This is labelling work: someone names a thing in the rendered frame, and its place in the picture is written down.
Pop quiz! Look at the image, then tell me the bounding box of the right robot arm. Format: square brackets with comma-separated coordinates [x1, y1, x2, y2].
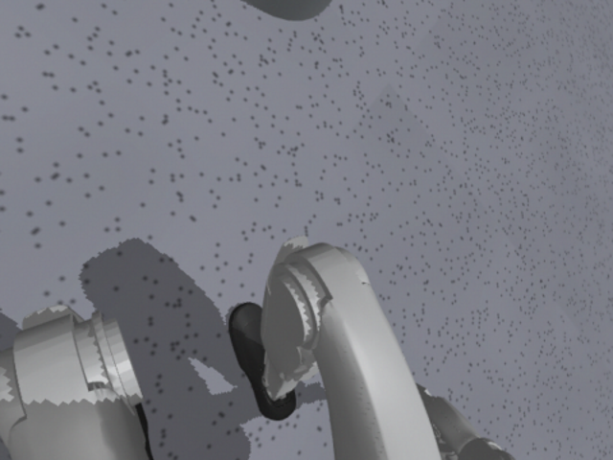
[458, 438, 515, 460]

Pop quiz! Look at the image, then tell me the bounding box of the right robot hand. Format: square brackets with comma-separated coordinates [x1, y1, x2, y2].
[416, 383, 482, 460]

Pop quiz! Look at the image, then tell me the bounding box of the left robot foot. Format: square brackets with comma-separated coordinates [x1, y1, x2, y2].
[135, 403, 154, 460]

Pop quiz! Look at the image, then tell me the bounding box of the right robot foot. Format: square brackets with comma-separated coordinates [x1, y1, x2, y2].
[229, 303, 296, 421]

